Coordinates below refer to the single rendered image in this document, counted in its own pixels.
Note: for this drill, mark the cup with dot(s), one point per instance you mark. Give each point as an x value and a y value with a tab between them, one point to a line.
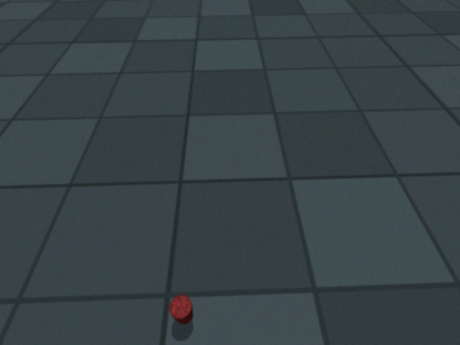
181	309

